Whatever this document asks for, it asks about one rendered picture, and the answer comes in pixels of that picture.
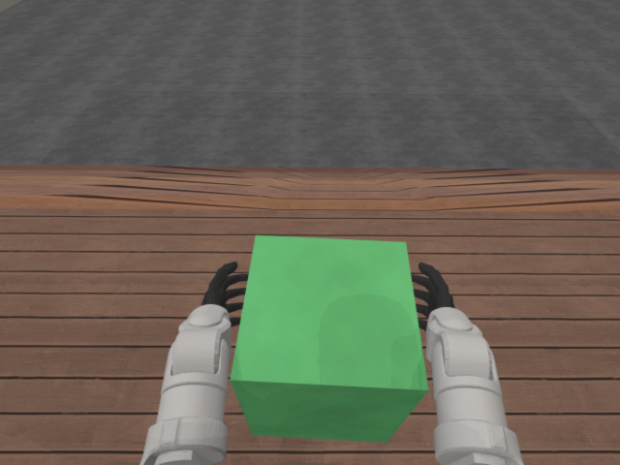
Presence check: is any carton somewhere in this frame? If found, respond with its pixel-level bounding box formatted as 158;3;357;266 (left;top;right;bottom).
230;235;429;443

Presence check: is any robot right forearm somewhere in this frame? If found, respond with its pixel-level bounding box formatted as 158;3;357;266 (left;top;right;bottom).
425;307;524;465

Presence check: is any robot left forearm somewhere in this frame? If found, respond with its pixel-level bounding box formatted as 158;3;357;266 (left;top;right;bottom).
140;304;232;465

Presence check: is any robot left hand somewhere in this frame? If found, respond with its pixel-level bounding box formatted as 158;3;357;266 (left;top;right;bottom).
201;262;249;327

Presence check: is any robot right hand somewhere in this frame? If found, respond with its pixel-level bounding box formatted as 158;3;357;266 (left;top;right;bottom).
411;263;455;331

